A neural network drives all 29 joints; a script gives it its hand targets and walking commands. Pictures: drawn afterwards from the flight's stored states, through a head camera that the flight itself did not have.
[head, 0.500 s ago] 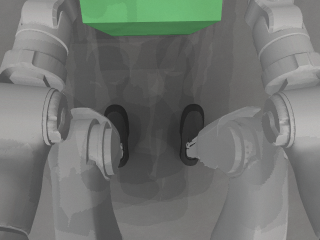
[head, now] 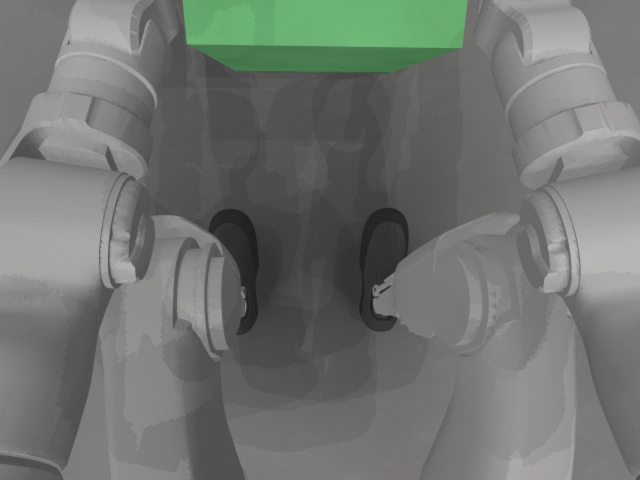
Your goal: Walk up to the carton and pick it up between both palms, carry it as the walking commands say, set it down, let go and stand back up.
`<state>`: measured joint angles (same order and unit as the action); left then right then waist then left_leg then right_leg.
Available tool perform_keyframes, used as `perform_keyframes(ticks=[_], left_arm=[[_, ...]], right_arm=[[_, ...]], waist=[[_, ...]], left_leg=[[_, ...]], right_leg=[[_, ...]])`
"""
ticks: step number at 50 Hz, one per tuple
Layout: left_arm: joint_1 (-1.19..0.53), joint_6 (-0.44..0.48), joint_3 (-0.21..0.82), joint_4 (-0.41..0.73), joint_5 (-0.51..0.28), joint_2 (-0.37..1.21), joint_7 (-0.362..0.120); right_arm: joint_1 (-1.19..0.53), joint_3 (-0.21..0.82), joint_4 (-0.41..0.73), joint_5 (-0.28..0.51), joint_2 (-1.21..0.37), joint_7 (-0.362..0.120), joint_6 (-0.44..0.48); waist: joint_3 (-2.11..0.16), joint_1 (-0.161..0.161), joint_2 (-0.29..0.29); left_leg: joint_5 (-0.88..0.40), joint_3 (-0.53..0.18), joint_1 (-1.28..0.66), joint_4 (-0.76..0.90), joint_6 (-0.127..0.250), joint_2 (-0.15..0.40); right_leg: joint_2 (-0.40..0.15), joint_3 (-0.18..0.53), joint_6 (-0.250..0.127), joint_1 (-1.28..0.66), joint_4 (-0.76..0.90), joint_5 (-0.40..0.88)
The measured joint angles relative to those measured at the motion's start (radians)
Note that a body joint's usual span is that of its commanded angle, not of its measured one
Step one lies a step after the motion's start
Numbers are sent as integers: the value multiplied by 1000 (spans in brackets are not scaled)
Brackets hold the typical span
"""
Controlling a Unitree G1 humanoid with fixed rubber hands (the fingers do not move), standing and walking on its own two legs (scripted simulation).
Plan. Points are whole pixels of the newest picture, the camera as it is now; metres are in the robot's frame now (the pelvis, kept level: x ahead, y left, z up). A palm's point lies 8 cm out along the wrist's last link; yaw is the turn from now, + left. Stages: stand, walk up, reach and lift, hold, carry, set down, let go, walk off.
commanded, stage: reach and lift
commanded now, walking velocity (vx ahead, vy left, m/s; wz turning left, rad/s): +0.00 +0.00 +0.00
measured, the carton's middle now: out of the picture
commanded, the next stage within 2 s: none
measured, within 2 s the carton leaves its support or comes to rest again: leaves its support in 0.84 s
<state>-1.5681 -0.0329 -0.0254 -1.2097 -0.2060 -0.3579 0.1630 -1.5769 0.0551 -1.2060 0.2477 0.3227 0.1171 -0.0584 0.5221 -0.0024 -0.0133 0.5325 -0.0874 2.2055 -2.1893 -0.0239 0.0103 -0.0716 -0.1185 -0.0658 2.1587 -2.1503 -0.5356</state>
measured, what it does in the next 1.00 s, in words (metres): stands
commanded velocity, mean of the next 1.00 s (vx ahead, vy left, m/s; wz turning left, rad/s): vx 0.00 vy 0.00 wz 0.00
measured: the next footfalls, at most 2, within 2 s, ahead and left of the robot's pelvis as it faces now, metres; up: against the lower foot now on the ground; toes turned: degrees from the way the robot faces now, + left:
none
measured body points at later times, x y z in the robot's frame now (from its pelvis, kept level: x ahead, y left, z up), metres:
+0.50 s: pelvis +0.00 +0.00 -0.01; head +0.37 +0.02 +0.22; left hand +0.56 +0.18 -0.20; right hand +0.57 -0.13 -0.19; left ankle +0.12 +0.13 -0.34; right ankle +0.13 -0.10 -0.34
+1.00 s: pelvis +0.00 +0.00 -0.01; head +0.36 +0.01 +0.24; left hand +0.57 +0.17 -0.16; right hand +0.58 -0.14 -0.15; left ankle +0.12 +0.13 -0.34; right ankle +0.13 -0.10 -0.34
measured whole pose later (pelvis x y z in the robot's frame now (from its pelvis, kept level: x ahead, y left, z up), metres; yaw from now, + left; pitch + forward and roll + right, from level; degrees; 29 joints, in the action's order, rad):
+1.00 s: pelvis +0.00 +0.00 -0.01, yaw +0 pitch +27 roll -2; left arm -1.55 -0.21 -0.07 -1.08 -0.21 -0.35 0.19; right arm -1.56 0.03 -1.03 0.25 0.32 0.18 -0.27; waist 0.53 0.00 -0.01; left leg 0.54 -0.09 2.16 -2.24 -0.04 0.01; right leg -0.04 -0.10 -0.07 2.14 -2.21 -0.53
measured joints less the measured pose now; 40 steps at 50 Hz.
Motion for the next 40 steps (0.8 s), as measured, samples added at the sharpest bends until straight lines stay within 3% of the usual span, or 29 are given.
perform_keyframes(ticks=[15,29,40], left_arm=[[-4,-43,-41,-2,0,1,-44],[-5,-62,-42,-2,0,1,-38],[-18,-118,-42,26,0,9,14]], right_arm=[[-5,-71,0,0,-1,-36,-56],[-8,-75,1,0,-1,-40,-76],[-21,-5,55,0,0,42,-138]], waist=[[-10,-1,0],[-12,-1,0],[2,-1,0]], left_leg=[[0,1,21,-34,0,0],[0,2,26,-46,0,-1],[-3,2,12,-47,-5,-1]], right_leg=[[1,3,0,23,-35,0],[3,5,0,31,-50,0],[10,8,-1,26,-55,6]])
